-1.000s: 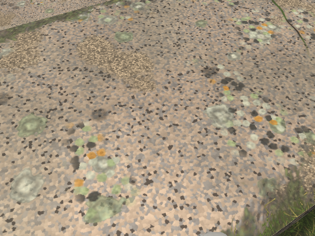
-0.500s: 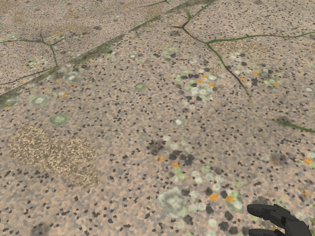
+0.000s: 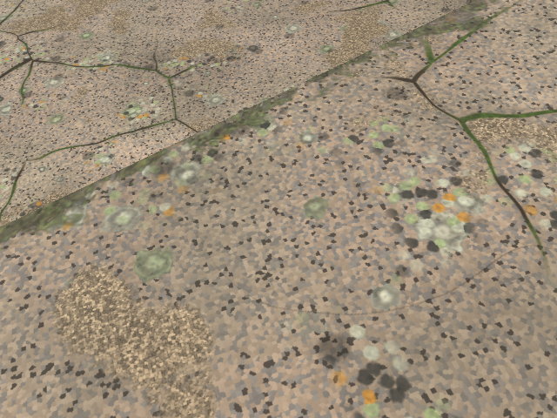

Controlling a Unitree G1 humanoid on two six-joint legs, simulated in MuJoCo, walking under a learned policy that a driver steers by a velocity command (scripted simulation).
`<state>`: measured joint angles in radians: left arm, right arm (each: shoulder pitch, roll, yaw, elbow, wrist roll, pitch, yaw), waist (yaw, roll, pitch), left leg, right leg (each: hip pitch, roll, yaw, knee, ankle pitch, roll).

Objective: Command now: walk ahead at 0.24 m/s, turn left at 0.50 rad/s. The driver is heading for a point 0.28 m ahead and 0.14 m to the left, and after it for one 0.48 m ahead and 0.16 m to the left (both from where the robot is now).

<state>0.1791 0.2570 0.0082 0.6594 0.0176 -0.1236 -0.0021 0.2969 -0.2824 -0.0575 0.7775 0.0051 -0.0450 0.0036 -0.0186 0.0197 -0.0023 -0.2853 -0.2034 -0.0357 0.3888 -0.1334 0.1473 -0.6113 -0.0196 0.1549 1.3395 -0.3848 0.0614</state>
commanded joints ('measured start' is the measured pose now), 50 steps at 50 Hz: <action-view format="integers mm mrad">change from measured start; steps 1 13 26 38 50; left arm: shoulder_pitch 42 41 -43 -58 -18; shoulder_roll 95 139 186 100 177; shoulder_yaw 14 67 96 98 94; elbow -96 -129 -57 -53 -74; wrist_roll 11 12 -23 -11 18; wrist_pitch -3 65 111 114 91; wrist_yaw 19 53 45 55 14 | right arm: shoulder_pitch -143 88 -55 -140 -46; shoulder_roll -113 -135 -79 -116 -33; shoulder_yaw -21 -34 -21 -31 -17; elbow -136 -149 -231 -293 -277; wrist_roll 4 20 6 -11 -11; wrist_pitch -22 36 93 63 82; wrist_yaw -14 -12 8 -38 -41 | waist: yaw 81 17 23 40 -29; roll -89 -201 -202 121 -174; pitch -2 -256 -129 -95 -143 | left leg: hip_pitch -126 -456 -81 21 -166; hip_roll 244 152 236 368 160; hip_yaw -244 -83 78 -263 -229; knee -108 963 374 -8 366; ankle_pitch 580 -501 -189 188 -330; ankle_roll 184 -220 -165 59 -97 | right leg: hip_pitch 39 669 357 -27 533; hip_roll -10 -415 -287 23 -266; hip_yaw -107 459 -45 -116 161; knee -332 -926 -974 -177 -971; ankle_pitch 33 623 397 62 548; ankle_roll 30 -361 -284 17 -167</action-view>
